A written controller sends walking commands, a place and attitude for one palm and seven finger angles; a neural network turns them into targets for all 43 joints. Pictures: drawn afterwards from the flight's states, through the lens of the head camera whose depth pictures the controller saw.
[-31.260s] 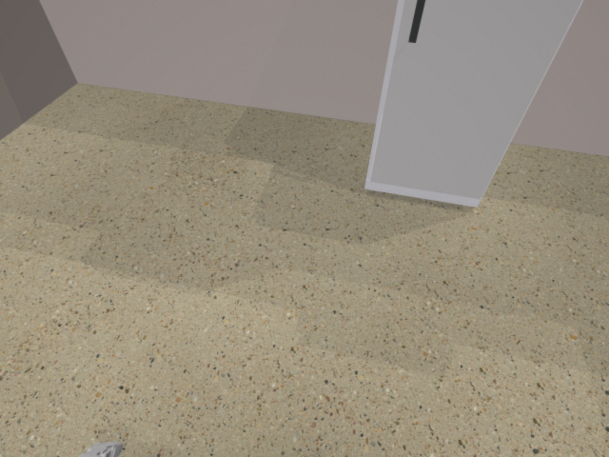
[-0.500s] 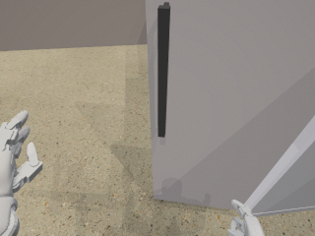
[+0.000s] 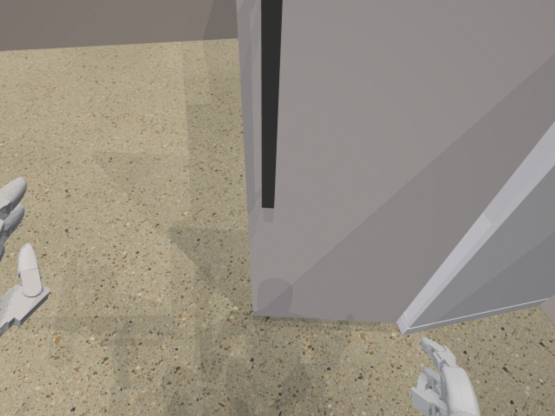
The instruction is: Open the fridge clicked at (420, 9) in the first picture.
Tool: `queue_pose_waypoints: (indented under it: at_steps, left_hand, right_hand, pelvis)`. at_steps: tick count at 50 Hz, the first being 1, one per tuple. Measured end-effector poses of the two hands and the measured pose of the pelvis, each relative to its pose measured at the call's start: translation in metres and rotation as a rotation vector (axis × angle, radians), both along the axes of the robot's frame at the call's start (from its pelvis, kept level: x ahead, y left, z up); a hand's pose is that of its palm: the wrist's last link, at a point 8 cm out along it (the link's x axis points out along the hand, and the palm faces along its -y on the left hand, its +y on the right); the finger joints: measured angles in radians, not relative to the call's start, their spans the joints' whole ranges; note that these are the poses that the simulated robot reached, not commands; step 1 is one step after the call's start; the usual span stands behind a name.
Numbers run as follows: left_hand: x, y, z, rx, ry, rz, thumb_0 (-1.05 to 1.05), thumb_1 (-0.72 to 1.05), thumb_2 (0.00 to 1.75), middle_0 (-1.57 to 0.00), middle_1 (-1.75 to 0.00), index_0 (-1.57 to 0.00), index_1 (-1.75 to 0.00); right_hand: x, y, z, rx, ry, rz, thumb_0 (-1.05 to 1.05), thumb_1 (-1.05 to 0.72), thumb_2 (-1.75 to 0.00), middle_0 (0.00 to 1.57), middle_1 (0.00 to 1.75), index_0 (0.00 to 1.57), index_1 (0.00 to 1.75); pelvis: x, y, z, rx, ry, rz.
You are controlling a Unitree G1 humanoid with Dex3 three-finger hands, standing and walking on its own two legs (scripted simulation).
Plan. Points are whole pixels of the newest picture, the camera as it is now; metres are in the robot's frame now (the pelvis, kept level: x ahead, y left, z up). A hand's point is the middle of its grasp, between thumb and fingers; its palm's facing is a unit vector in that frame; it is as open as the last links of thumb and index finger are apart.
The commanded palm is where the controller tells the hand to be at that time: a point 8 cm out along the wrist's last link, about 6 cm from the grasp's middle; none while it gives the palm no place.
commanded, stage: step back with the hand held close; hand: left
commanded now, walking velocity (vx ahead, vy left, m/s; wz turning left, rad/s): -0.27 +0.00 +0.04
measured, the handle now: (270, 108) +0.51 +0.06 +0.18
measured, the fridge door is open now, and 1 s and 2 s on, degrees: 76 76 76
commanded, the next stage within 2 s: stop stepping back and stand still in 1.12 s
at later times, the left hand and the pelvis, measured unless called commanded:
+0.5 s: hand out of the picture +0.14 +0.28 +0.16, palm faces +0.48 -0.77 -0.43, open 7.5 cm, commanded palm +0.06 +0.31 +0.18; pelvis -0.06 +0.00 -0.01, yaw +4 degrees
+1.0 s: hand out of the picture +0.07 +0.31 +0.17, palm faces +0.45 -0.77 -0.45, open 7.5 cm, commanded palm +0.00 +0.33 +0.18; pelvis -0.13 +0.02 +0.00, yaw +3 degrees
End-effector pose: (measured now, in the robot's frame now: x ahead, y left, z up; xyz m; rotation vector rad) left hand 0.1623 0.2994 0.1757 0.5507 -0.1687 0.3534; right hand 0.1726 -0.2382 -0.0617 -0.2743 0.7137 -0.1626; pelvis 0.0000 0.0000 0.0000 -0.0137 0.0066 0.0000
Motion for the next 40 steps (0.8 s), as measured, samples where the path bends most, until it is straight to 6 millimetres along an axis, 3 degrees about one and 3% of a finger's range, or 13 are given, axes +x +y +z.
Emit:
queue_pose_waypoints:
  at_steps: [15,25,31,40]
  left_hand:
    - [-0.064,0.012,0.000,0.036,-0.146,0.079,0.02,0.88,0.90,-0.21,-0.30,-0.21,-0.31]
    - [-0.071,0.013,0.001,0.037,-0.196,0.019,0.02,0.88,0.90,-0.21,-0.30,-0.21,-0.31]
    - [-0.093,0.017,0.008,0.107,-0.186,0.033,0.02,0.88,0.90,-0.21,-0.30,-0.21,-0.31]
    - [-0.113,0.001,0.002,0.022,-0.168,-0.032,0.02,0.88,0.90,-0.21,-0.30,-0.21,-0.31]
  right_hand:
    - [-0.046,0.021,-0.019,0.015,0.000,0.085,0.01,-0.90,-0.90,0.21,0.30,0.21,0.30]
    - [-0.068,0.020,-0.012,-0.016,-0.019,0.073,0.01,-0.90,-0.90,0.21,0.30,0.21,0.30]
    - [-0.072,0.017,-0.010,-0.014,-0.021,0.097,0.01,-0.90,-0.90,0.21,0.30,0.21,0.30]
    - [-0.084,0.015,-0.001,-0.026,-0.035,0.077,0.01,-0.90,-0.90,0.21,0.30,0.21,0.30]
  pelvis:
    - [-0.042,0.001,-0.015,-0.012,-0.022,0.043]
    - [-0.063,0.005,-0.015,-0.031,-0.019,0.063]
    - [-0.072,-0.002,-0.014,-0.039,0.018,0.070]
    - [-0.098,0.001,-0.009,-0.042,0.005,0.051]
